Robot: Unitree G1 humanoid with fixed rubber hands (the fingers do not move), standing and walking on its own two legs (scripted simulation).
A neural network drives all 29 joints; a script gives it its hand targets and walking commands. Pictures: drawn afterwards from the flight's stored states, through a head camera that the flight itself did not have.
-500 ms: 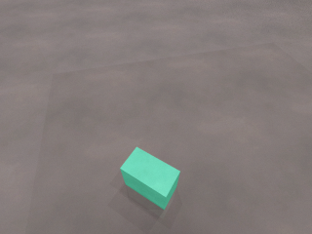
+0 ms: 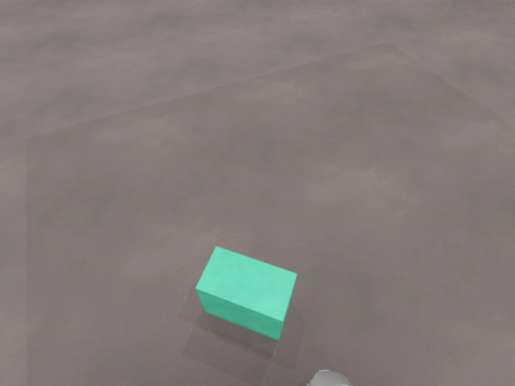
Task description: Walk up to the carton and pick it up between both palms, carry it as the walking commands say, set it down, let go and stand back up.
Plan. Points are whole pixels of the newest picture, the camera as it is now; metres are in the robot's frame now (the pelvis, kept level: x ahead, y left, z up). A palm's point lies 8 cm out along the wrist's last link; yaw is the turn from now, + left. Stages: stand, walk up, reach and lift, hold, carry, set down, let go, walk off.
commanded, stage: walk up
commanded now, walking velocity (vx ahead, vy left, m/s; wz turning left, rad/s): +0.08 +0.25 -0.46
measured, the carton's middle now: (247, 294) +0.47 +0.05 -0.64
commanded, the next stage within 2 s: none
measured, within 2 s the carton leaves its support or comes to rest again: neither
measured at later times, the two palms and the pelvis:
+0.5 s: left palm out of the picture +0.13 +0.38 -0.10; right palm out of the picture +0.10 -0.14 -0.12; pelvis +0.06 +0.12 +0.01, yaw -12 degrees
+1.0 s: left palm (35, 326) +0.23 +0.43 -0.14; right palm out of the picture +0.01 -0.04 -0.09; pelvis +0.08 +0.22 +0.01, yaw -18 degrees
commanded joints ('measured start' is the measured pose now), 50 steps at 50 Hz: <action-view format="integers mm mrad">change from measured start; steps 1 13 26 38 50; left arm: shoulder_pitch -28 176 -95 -48 -164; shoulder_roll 44 228 155 87 37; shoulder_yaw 10 55 22 16 -17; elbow -74 -106 -111 -10 -42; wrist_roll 8 -1 -7 -11 -19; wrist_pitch -2 -5 -39 29 38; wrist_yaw -11 30 -24 -53 -72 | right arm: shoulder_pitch -8 -19 -87 -73 26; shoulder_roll -117 -65 -30 -142 -177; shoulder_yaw -25 -19 -1 -19 -35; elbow -49 -111 -60 25 88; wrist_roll -4 -2 36 18 -4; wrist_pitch -7 32 43 -45 -26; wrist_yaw -17 -17 44 -31 -33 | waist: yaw -6 87 -1 10 -60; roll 133 -120 -262 184 261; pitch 68 -103 -20 -43 -47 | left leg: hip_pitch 0 -476 -46 54 67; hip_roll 266 44 -12 319 318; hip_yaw -196 -154 -60 -301 -278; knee -289 685 157 -192 -258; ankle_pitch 107 -275 108 474 113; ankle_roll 155 -26 -76 82 138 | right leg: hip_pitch -135 521 93 -82 -34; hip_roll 54 -493 -149 86 89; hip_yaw -106 393 -52 -34 -83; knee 350 -492 -528 397 86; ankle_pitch -18 775 257 74 74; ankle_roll -26 -319 -102 10 9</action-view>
